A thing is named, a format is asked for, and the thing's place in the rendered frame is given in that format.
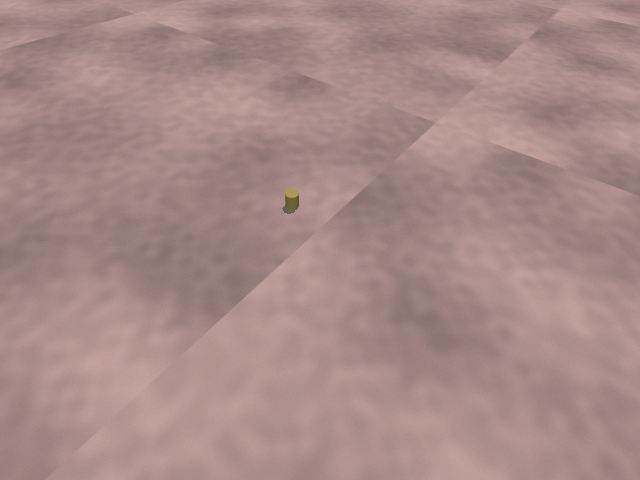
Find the tin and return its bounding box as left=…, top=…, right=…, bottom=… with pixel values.
left=285, top=189, right=299, bottom=210

